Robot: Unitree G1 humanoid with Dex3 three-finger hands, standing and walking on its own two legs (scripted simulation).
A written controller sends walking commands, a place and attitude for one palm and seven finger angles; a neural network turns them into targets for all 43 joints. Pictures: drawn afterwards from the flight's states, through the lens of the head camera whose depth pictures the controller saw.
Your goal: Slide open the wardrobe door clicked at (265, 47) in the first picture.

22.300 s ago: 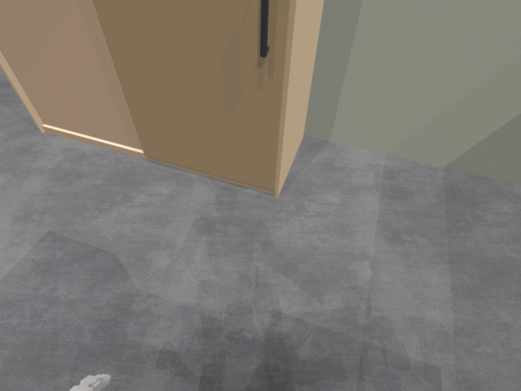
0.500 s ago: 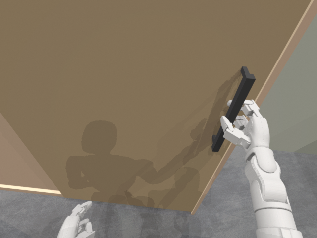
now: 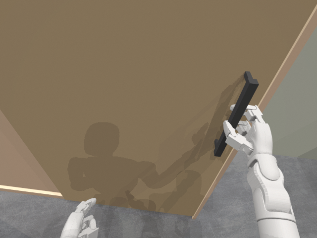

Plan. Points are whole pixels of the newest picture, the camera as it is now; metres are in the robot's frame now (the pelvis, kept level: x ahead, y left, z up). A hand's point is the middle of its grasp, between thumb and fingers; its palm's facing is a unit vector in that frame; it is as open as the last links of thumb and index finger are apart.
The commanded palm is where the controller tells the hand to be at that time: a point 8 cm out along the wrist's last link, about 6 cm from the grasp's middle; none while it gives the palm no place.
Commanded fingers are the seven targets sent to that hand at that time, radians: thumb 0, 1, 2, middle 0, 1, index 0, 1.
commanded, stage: grip the handle and tug to test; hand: right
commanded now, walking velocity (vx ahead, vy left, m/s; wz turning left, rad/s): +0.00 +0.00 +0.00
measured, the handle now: (230, 119) +0.40 -0.16 +0.12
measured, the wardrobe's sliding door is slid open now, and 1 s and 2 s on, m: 0.00 0.01 0.06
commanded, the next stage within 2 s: tug the door sideways, standing still in 0.16 s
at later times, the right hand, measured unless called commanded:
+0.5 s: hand (231, 135) +0.34 -0.14 +0.13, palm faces +0.09 +1.00 -0.01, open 7.1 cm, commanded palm +0.31 -0.16 +0.13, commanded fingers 0.00 -0.90 -0.90 0.45 1.40 0.45 1.40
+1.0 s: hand (223, 135) +0.34 -0.12 +0.13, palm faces +0.10 +0.99 -0.03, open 7.1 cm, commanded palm +0.31 -0.11 +0.13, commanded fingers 0.00 -0.90 -0.90 0.45 1.40 0.45 1.40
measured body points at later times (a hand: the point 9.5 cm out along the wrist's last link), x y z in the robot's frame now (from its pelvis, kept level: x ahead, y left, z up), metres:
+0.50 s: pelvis +0.02 -0.01 +0.00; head +0.02 +0.01 +0.45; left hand +0.19 +0.22 -0.10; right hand +0.33 -0.19 +0.13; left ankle -0.01 +0.10 -0.74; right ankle -0.05 -0.11 -0.74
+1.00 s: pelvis -0.01 -0.02 -0.01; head -0.01 +0.00 +0.44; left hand +0.17 +0.17 -0.11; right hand +0.33 -0.18 +0.13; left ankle -0.01 +0.10 -0.74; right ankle -0.05 -0.11 -0.74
